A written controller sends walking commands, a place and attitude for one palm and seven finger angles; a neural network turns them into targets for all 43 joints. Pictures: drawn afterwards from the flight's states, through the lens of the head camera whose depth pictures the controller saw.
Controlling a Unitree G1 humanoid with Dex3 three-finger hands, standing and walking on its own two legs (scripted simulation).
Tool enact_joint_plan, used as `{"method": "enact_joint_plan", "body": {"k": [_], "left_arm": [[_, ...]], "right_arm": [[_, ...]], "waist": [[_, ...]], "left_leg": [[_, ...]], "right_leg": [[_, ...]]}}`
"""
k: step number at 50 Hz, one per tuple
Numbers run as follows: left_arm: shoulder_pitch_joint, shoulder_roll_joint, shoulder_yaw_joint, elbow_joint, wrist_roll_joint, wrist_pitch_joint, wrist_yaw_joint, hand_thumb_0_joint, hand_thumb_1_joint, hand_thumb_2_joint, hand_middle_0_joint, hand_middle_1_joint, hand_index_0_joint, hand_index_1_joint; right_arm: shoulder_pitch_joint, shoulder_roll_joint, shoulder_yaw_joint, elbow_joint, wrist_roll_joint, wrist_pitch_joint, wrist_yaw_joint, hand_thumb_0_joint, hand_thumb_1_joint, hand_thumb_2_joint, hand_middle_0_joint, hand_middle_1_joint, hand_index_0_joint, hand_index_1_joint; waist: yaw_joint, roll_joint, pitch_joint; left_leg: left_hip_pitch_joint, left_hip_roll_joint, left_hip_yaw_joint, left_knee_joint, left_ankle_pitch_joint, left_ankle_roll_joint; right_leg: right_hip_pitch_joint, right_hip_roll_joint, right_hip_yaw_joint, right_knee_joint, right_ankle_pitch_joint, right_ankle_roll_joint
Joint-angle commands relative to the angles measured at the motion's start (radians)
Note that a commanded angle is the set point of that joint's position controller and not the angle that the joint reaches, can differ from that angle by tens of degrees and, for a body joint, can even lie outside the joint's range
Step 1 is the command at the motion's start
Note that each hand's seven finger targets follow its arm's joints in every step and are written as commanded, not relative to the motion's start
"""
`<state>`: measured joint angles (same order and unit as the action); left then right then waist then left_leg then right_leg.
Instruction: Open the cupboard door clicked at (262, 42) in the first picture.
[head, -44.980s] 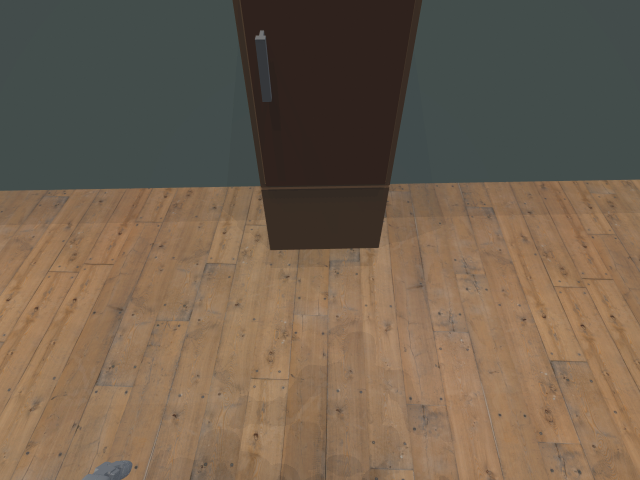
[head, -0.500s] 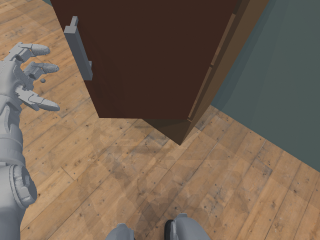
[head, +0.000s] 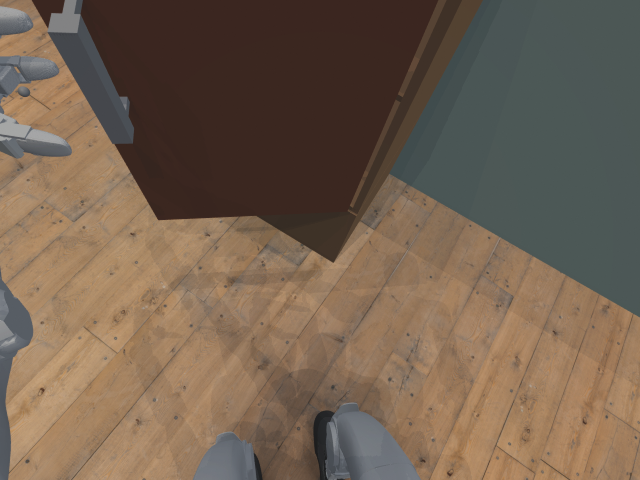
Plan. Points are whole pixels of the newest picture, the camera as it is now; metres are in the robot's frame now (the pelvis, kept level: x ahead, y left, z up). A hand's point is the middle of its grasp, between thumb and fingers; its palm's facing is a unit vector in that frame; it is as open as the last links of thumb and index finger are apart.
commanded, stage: move the hooked fingers beside the handle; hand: left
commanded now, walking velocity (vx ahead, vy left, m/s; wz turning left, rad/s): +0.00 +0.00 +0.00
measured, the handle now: (100, 74) +0.57 +0.19 +0.08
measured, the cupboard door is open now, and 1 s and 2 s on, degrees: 38 37 37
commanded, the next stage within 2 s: slide the fingers in behind the handle in 0.76 s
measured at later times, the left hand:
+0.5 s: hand (38, 93) +0.54 +0.24 +0.09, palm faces -0.03 -1.00 -0.02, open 14.0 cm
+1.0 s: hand (46, 97) +0.54 +0.24 +0.08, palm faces -0.02 -1.00 -0.02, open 13.9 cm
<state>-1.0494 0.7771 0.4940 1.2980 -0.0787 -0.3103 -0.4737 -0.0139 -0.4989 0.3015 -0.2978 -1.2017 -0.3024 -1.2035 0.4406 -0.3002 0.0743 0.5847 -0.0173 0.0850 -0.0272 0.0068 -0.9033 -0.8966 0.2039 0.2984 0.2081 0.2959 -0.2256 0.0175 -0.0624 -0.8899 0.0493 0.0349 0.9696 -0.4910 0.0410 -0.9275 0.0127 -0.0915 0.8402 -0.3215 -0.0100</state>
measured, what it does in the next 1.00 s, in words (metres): stands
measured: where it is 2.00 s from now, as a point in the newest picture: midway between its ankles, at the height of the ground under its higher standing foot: outside the picture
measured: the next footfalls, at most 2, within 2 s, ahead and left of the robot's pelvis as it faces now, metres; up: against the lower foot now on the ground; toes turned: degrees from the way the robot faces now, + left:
none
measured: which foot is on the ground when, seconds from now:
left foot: down 0.00-1.00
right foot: down 0.00-1.00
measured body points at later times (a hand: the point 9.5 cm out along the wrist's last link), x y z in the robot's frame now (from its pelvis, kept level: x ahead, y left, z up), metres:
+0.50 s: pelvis +0.02 +0.00 +0.01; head +0.17 +0.03 +0.43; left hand +0.53 +0.30 +0.09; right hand +0.00 -0.26 -0.09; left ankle -0.03 +0.09 -0.68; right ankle +0.03 -0.12 -0.68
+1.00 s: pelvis +0.01 -0.01 +0.00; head +0.17 +0.02 +0.42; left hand +0.53 +0.29 +0.09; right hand -0.01 -0.28 -0.10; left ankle -0.03 +0.09 -0.68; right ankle +0.03 -0.12 -0.68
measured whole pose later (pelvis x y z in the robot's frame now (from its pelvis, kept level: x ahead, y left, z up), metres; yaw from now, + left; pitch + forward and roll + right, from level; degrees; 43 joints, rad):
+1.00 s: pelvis +0.01 -0.01 +0.00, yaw +0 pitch +24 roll -4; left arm -1.01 0.73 0.47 1.23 -0.10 -0.32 -0.44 -0.01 -0.50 0.30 -0.30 -1.20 -0.30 -1.22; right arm 0.42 -0.29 0.06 0.58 -0.02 0.10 -0.01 0.01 -0.90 -0.90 0.20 0.30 0.21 0.30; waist -0.21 0.02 -0.07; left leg -0.89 0.06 0.02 0.97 -0.50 0.03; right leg -0.93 0.02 -0.10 0.85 -0.34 -0.02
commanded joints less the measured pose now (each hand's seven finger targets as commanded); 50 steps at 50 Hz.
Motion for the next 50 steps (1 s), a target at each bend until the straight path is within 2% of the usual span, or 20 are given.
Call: {"method": "enact_joint_plan", "body": {"k": [1,3,5,6,11,17,20,22,24,27,32,35,36,37,39,41,43,46,47,50], "left_arm": [[-0.413,0.278,0.025,-0.201,-0.010,-0.059,0.010,0.000,-0.500,0.300,-0.300,-1.200,-0.300,-1.200],[-0.398,0.284,0.036,-0.234,-0.011,-0.057,0.011,0.000,-0.500,0.300,-0.300,-1.200,-0.300,-1.200],[-0.379,0.243,0.022,-0.238,-0.020,-0.048,0.013,0.000,-0.500,0.300,-0.300,-1.200,-0.300,-1.200],[-0.360,0.286,0.057,-0.252,-0.020,-0.052,0.015,0.000,-0.500,0.300,-0.300,-1.200,-0.300,-1.200],[-0.319,0.309,0.094,-0.344,-0.023,-0.061,0.041,0.000,-0.500,0.300,-0.300,-1.200,-0.300,-1.200],[-0.298,0.241,0.057,-0.380,-0.034,-0.065,0.046,0.000,-0.500,0.300,-0.300,-1.200,-0.300,-1.200],[-0.263,0.193,0.028,-0.314,-0.043,-0.047,0.042,0.000,-0.500,0.300,-0.300,-1.200,-0.300,-1.200],[-0.289,0.199,0.022,-0.319,-0.038,-0.052,0.039,0.000,-0.500,0.300,-0.300,-1.200,-0.300,-1.200],[-0.301,0.156,-0.009,-0.311,-0.038,-0.056,0.038,0.000,-0.500,0.300,-0.300,-1.200,-0.300,-1.200],[-0.313,0.202,0.025,-0.311,-0.041,-0.071,0.042,0.000,-0.500,0.300,-0.300,-1.200,-0.300,-1.200],[-0.346,0.201,0.013,-0.307,-0.035,-0.081,0.043,0.000,-0.500,0.300,-0.300,-1.200,-0.300,-1.200],[-0.336,0.216,0.012,-0.280,-0.030,-0.071,0.044,0.000,-0.500,0.300,-0.300,-1.200,-0.300,-1.200],[-0.354,0.226,0.020,-0.295,-0.029,-0.077,0.044,0.000,-0.500,0.300,-0.300,-1.200,-0.300,-1.200],[-0.389,0.220,0.004,-0.314,-0.024,-0.080,0.043,0.000,-0.500,0.300,-0.300,-1.200,-0.300,-1.200],[-0.360,0.223,0.010,-0.277,-0.024,-0.075,0.043,0.000,-0.500,0.300,-0.300,-1.200,-0.300,-1.200],[-0.396,0.191,-0.014,-0.283,-0.031,-0.076,0.040,0.000,-0.500,0.300,-0.300,-1.200,-0.300,-1.200],[-0.383,0.238,0.017,-0.265,-0.026,-0.072,0.038,0.000,-0.500,0.300,-0.300,-1.200,-0.300,-1.200],[-0.409,0.200,-0.013,-0.293,-0.034,-0.074,0.032,0.000,-0.500,0.300,-0.300,-1.200,-0.300,-1.200],[-0.398,0.216,0.002,-0.288,-0.033,-0.073,0.031,0.000,-0.500,0.300,-0.300,-1.200,-0.300,-1.200],[-0.405,0.173,-0.040,-0.285,-0.030,-0.066,0.035,0.000,-0.500,0.300,-0.300,-1.200,-0.300,-1.200]], "right_arm": [[0.227,-0.202,-0.071,-0.033,-0.006,-0.005,-0.015,0.000,-0.900,-0.900,0.200,0.300,0.200,0.300],[0.235,-0.204,-0.077,-0.030,-0.010,0.005,-0.007,0.000,-0.900,-0.900,0.200,0.300,0.200,0.300],[0.233,-0.199,-0.081,-0.033,-0.010,0.012,0.001,0.000,-0.900,-0.900,0.200,0.300,0.200,0.300],[0.237,-0.204,-0.081,-0.040,-0.010,0.014,-0.002,0.000,-0.900,-0.900,0.200,0.300,0.200,0.300],[0.240,-0.199,-0.090,-0.056,-0.012,0.025,0.008,0.000,-0.900,-0.900,0.200,0.300,0.200,0.300],[0.231,-0.185,-0.094,-0.045,-0.005,0.031,0.014,0.000,-0.900,-0.900,0.200,0.300,0.200,0.300],[0.224,-0.184,-0.093,-0.042,-0.002,0.031,0.015,0.000,-0.900,-0.900,0.200,0.300,0.200,0.300],[0.219,-0.184,-0.090,-0.043,-0.002,0.031,0.010,0.000,-0.900,-0.900,0.200,0.300,0.200,0.300],[0.214,-0.179,-0.090,-0.037,-0.003,0.029,0.011,0.000,-0.900,-0.900,0.200,0.300,0.200,0.300],[0.210,-0.182,-0.090,-0.039,-0.003,0.026,0.006,0.000,-0.900,-0.900,0.200,0.300,0.200,0.300],[0.196,-0.180,-0.086,-0.037,-0.001,0.023,0.003,0.000,-0.900,-0.900,0.200,0.300,0.200,0.300],[0.188,-0.182,-0.082,-0.046,0.003,0.020,0.000,0.000,-0.900,-0.900,0.200,0.300,0.200,0.300],[0.187,-0.181,-0.080,-0.050,0.002,0.018,-0.004,0.000,-0.900,-0.900,0.200,0.300,0.200,0.300],[0.188,-0.181,-0.080,-0.043,0.001,0.017,-0.002,0.000,-0.900,-0.900,0.200,0.300,0.200,0.300],[0.191,-0.183,-0.081,-0.041,0.001,0.016,-0.004,0.000,-0.900,-0.900,0.200,0.300,0.200,0.300],[0.192,-0.181,-0.078,-0.043,0.002,0.010,-0.006,0.000,-0.900,-0.900,0.200,0.300,0.200,0.300],[0.197,-0.187,-0.079,-0.036,0.001,0.011,-0.005,0.000,-0.900,-0.900,0.200,0.300,0.200,0.300],[0.199,-0.183,-0.079,-0.037,0.001,0.004,-0.006,0.000,-0.900,-0.900,0.200,0.300,0.200,0.300],[0.201,-0.186,-0.081,-0.032,0.001,0.005,-0.004,0.000,-0.900,-0.900,0.200,0.300,0.200,0.300],[0.199,-0.183,-0.078,-0.027,0.001,0.004,-0.002,0.000,-0.900,-0.900,0.200,0.300,0.200,0.300]], "waist": [[-0.001,0.219,-0.522],[0.011,0.248,-0.572],[0.006,0.219,-0.559],[0.021,0.225,-0.567],[0.042,0.220,-0.605],[0.041,0.248,-0.579],[0.026,0.160,-0.498],[0.027,0.184,-0.503],[0.018,0.189,-0.490],[0.024,0.184,-0.521],[0.019,0.192,-0.525],[0.014,0.149,-0.497],[0.018,0.195,-0.514],[0.014,0.215,-0.539],[0.010,0.164,-0.523],[-0.004,0.183,-0.518],[0.008,0.182,-0.545],[-0.005,0.177,-0.550],[0.005,0.198,-0.566],[-0.008,0.182,-0.521]], "left_leg": [[0.334,-0.005,-0.099,-0.091,0.579,-0.030],[0.383,0.004,-0.104,-0.084,0.641,-0.041],[0.375,0.004,-0.098,-0.081,0.642,-0.035],[0.376,0.004,-0.102,-0.080,0.677,-0.037],[0.401,0.006,-0.098,-0.082,0.743,-0.035],[0.450,0.009,-0.096,-0.092,0.796,-0.042],[0.378,0.003,-0.083,-0.102,0.699,-0.026],[0.377,0.001,-0.084,-0.104,0.700,-0.027],[0.385,0.000,-0.085,-0.100,0.693,-0.029],[0.372,-0.004,-0.082,-0.093,0.687,-0.027],[0.364,-0.006,-0.085,-0.085,0.669,-0.029],[0.291,-0.014,-0.072,-0.089,0.575,-0.016],[0.308,-0.016,-0.073,-0.084,0.597,-0.018],[0.328,-0.014,-0.077,-0.083,0.598,-0.022],[0.307,-0.013,-0.078,-0.081,0.570,-0.018],[0.306,-0.015,-0.077,-0.081,0.561,-0.016],[0.298,-0.015,-0.075,-0.076,0.554,-0.017],[0.292,-0.017,-0.075,-0.079,0.540,-0.013],[0.298,-0.016,-0.073,-0.077,0.537,-0.016],[0.288,-0.014,-0.076,-0.086,0.499,-0.013]], "right_leg": [[0.253,0.038,0.046,-0.019,0.310,-0.019],[0.242,0.040,0.043,-0.018,0.321,-0.016],[0.251,0.044,0.042,-0.024,0.337,-0.014],[0.266,0.044,0.040,-0.015,0.355,-0.020],[0.317,0.049,0.042,-0.017,0.419,-0.022],[0.313,0.051,0.042,-0.034,0.439,-0.017],[0.323,0.050,0.044,-0.048,0.419,-0.010],[0.327,0.047,0.046,-0.041,0.427,-0.013],[0.303,0.047,0.044,-0.041,0.411,-0.013],[0.332,0.045,0.052,-0.032,0.435,-0.014],[0.327,0.042,0.053,-0.024,0.424,-0.014],[0.357,0.039,0.062,-0.028,0.410,-0.010],[0.348,0.038,0.062,-0.020,0.415,-0.016],[0.339,0.038,0.062,-0.020,0.406,-0.014],[0.338,0.039,0.061,-0.024,0.391,-0.011],[0.327,0.040,0.059,-0.021,0.388,-0.015],[0.344,0.040,0.065,-0.022,0.388,-0.014],[0.353,0.041,0.063,-0.022,0.396,-0.015],[0.348,0.041,0.067,-0.025,0.387,-0.014],[0.318,0.041,0.061,-0.033,0.346,-0.012]]}}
